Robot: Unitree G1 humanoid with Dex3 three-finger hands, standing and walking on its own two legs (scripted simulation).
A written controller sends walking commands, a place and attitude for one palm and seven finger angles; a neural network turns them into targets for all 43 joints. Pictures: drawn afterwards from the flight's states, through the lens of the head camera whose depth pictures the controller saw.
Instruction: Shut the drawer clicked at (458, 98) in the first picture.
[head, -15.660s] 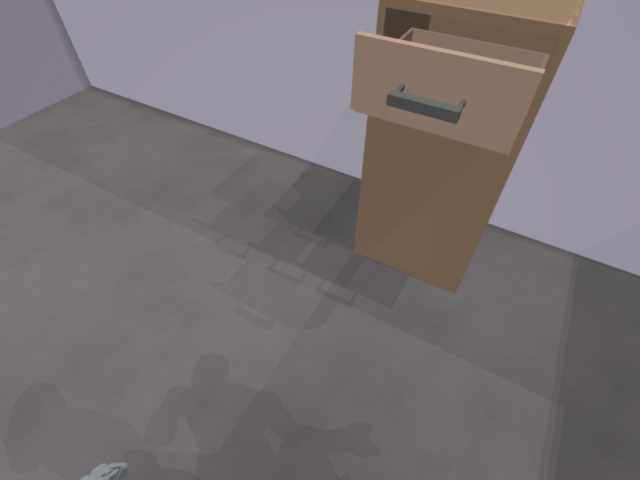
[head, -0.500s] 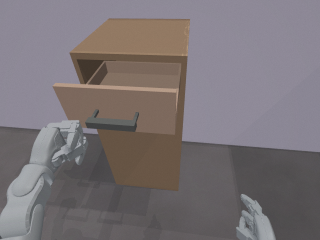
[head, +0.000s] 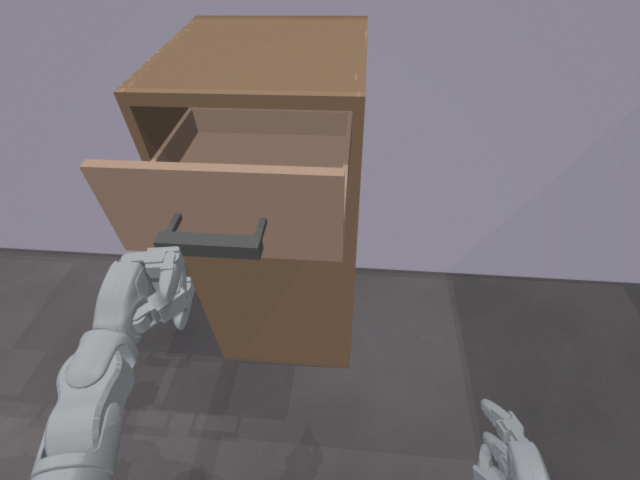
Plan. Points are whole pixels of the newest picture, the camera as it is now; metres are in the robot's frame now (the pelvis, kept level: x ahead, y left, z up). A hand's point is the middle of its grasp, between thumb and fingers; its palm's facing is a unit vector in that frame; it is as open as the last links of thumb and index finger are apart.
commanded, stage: bring the fist close to the handle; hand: left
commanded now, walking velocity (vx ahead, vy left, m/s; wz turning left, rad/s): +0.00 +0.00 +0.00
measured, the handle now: (214, 233) +0.44 +0.20 +0.07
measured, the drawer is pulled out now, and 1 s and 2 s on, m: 0.18 0.18 0.09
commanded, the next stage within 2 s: push the drawer shut in 0.88 s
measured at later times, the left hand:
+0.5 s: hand (210, 292) +0.33 +0.17 +0.07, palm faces -0.01 -1.00 -0.03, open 3.2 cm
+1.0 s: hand (225, 287) +0.34 +0.16 +0.07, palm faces -0.02 -1.00 -0.04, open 3.2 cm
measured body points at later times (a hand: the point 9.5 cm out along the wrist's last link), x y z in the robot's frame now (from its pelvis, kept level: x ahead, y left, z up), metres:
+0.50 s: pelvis +0.00 +0.00 -0.01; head +0.02 -0.02 +0.44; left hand +0.32 +0.23 +0.08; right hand +0.14 -0.25 -0.11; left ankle +0.00 +0.11 -0.73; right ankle +0.00 -0.10 -0.73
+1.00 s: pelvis +0.00 +0.00 -0.01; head +0.02 -0.02 +0.44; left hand +0.33 +0.21 +0.08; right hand +0.13 -0.24 -0.12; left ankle +0.00 +0.11 -0.73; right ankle +0.00 -0.10 -0.73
